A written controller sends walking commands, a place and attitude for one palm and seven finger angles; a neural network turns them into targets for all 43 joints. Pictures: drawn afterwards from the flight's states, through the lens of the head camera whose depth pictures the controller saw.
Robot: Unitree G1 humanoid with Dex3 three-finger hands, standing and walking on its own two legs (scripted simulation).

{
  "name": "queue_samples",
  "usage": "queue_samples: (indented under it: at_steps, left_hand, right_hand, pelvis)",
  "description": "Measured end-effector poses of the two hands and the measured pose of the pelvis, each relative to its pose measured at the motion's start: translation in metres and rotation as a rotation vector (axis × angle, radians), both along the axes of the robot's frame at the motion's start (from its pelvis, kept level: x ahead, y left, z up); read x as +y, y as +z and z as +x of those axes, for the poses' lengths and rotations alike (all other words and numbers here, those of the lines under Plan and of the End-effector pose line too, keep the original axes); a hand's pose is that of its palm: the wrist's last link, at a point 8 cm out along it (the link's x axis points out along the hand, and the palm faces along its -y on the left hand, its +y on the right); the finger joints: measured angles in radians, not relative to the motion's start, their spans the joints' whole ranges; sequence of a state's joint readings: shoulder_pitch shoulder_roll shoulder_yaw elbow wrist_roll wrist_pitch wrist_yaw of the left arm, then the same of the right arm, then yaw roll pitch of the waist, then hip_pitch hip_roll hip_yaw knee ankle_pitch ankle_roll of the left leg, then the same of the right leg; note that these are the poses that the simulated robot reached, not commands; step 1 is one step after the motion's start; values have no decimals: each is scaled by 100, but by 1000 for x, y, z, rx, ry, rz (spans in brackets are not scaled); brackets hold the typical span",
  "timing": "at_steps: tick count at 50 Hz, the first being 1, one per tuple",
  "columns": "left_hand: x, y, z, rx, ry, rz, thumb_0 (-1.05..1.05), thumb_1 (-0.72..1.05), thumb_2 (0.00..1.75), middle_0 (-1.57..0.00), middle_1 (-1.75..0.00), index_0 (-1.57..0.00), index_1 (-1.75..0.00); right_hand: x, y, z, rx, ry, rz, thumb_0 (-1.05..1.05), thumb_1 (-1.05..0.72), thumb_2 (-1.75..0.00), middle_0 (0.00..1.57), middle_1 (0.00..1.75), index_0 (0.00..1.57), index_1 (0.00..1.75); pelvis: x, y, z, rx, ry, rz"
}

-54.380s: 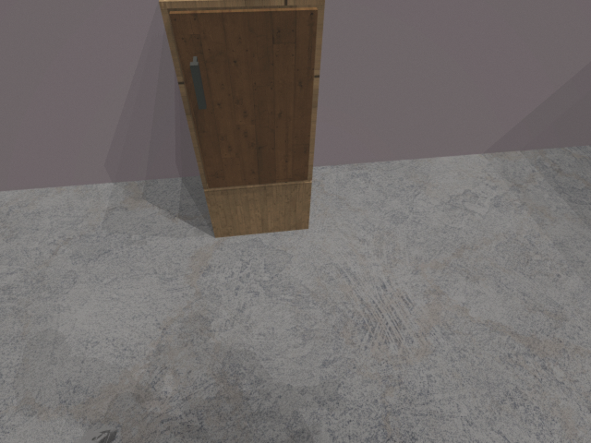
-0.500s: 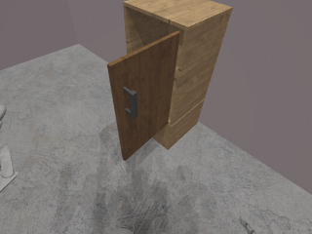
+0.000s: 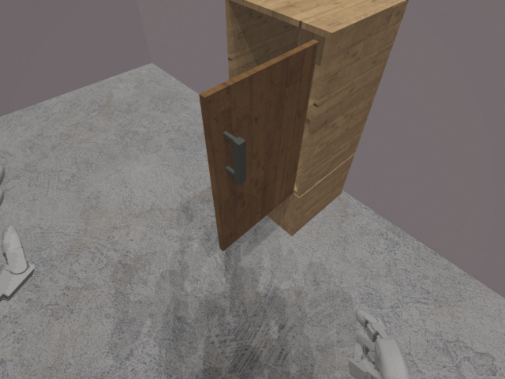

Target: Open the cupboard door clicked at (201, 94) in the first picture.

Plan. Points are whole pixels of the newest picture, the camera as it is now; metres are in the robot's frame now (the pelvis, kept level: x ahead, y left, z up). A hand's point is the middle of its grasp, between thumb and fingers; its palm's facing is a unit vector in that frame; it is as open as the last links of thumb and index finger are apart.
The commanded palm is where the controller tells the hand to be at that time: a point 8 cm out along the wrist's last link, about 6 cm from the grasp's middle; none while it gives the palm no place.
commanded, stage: let the arm hang, fingers relaxed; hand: left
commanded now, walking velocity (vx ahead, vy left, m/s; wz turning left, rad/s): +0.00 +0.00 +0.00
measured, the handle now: (234, 157) +0.59 +0.09 -0.02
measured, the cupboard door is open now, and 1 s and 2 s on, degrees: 92 92 92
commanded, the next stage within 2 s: look to check the result in 1.18 s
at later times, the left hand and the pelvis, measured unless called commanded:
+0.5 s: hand out of the picture -0.01 +0.19 -0.17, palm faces +0.08 -0.97 -0.21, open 7.0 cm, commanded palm none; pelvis -0.02 +0.00 +0.00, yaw +4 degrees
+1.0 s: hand out of the picture -0.02 +0.18 -0.17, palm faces +0.08 -0.98 -0.19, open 7.3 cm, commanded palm none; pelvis -0.02 +0.02 +0.01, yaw +2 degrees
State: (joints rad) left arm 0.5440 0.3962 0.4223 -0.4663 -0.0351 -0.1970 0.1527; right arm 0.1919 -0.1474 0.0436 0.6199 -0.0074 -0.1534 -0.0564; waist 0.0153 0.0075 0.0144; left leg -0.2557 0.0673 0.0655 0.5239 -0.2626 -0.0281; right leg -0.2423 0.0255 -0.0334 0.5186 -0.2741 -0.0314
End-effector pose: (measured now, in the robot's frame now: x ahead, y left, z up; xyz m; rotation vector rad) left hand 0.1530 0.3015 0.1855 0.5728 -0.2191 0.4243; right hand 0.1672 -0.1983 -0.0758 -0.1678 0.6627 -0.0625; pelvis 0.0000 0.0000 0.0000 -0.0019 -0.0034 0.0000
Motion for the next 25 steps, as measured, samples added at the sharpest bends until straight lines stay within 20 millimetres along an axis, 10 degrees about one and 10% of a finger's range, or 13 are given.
queue_samples:
  at_steps: [6, 10, 16, 25]
  left_hand:
    - [0, -36, 6, 134, 3, -54, 1, 89, 90, -20, -30, -21, -30]
    - [0, -157, 8, 604, 50, -261, 0, 90, 90, -19, -30, -20, -30]
    - [-60, -301, -74, 1221, 80, -553, 1, 90, 90, -19, -30, -20, -30]
    - [-64, -327, -173, 1468, 257, -684, -2, 99, 90, -20, -30, -21, -30]
  right_hand:
    - [-16, -12, -2, 55, 28, -20, 0, -90, -89, 20, 30, 20, 30]
    - [-39, -42, -18, 206, 20, -52, 0, -90, -89, 20, 30, 20, 30]
    - [-60, -53, -79, 425, -54, -109, 0, -91, -89, 20, 30, 20, 30]
    - [-45, -57, -181, 774, -83, -101, 0, -91, -89, 19, 30, 19, 29]
  pelvis:
    - [1, -1, -2, 19, 25, -4]
    - [6, -8, -8, 26, 47, 4]
    - [3, -7, -15, -4, 50, 18]
    - [-2, 4, -20, -15, 65, -6]
